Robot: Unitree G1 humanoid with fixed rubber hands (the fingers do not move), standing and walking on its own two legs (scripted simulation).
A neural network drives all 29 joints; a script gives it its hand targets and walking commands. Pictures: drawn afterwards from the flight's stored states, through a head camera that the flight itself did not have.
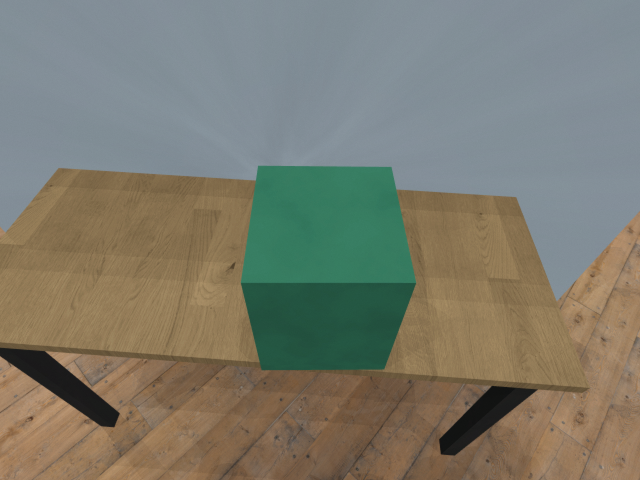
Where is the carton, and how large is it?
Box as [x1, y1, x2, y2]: [241, 166, 415, 369]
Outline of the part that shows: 258,166 241,285 261,369 383,369 415,284 415,279 391,167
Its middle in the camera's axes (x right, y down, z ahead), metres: +0.00 +0.05 +0.60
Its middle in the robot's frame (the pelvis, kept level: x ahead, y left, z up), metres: +0.41 -0.01 -0.01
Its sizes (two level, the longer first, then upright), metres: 0.210 0.200 0.250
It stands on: a table, 0.64 m high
